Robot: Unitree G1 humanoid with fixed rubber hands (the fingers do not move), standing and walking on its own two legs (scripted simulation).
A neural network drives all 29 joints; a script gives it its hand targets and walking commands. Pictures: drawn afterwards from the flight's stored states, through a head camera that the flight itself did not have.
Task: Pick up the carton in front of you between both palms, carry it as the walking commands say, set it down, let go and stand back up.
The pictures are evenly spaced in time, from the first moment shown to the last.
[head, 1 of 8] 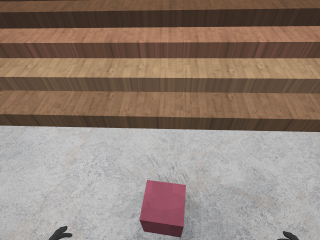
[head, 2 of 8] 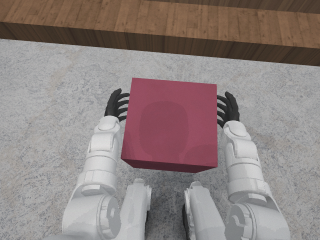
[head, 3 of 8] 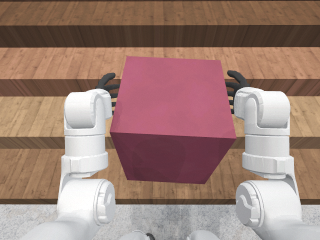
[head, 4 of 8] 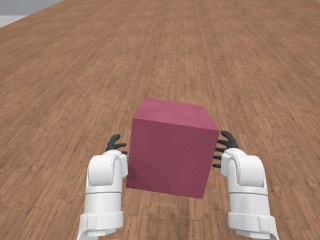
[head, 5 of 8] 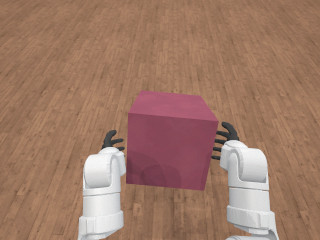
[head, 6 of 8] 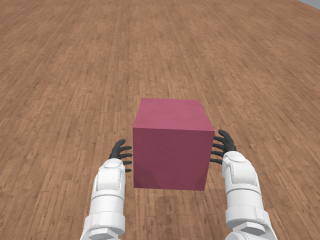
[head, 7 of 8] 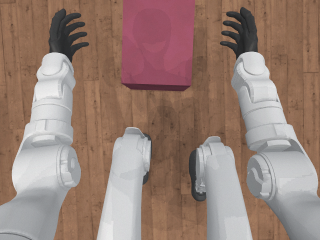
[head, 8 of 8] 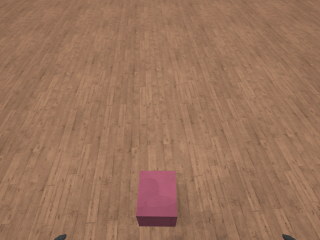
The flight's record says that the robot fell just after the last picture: no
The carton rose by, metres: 2.30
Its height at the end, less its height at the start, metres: +1.31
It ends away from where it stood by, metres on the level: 8.65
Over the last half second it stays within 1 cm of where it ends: yes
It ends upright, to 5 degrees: no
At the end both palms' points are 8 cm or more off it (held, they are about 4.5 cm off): yes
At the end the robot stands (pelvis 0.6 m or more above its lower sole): yes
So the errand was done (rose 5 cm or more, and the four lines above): no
